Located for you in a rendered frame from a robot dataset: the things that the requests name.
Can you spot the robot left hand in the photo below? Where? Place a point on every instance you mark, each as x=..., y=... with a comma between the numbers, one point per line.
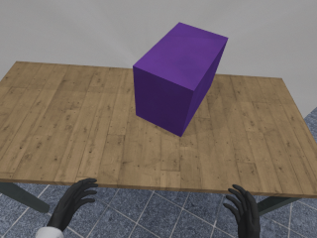
x=71, y=201

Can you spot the left robot forearm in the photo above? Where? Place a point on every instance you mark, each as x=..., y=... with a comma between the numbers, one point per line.
x=49, y=232

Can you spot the robot right hand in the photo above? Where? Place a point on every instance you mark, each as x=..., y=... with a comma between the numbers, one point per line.
x=247, y=216

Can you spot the table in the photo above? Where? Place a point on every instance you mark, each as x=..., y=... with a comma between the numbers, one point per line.
x=61, y=123

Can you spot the carton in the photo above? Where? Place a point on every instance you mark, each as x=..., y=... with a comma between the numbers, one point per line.
x=173, y=77

